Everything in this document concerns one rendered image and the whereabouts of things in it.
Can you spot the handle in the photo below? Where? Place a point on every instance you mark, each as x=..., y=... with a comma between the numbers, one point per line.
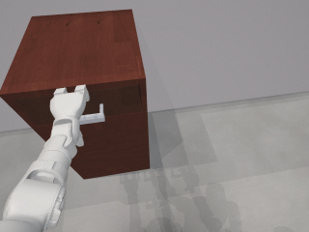
x=93, y=118

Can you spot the left robot forearm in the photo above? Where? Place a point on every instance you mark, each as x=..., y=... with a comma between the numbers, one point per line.
x=55, y=158

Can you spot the cabinet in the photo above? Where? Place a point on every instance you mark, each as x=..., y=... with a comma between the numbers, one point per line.
x=97, y=49

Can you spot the robot left hand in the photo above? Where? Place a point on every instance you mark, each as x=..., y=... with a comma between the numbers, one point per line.
x=70, y=104

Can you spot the drawer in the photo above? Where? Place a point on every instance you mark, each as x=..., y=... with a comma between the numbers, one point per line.
x=116, y=101

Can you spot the robot left upper arm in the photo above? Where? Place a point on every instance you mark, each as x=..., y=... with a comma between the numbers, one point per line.
x=36, y=206

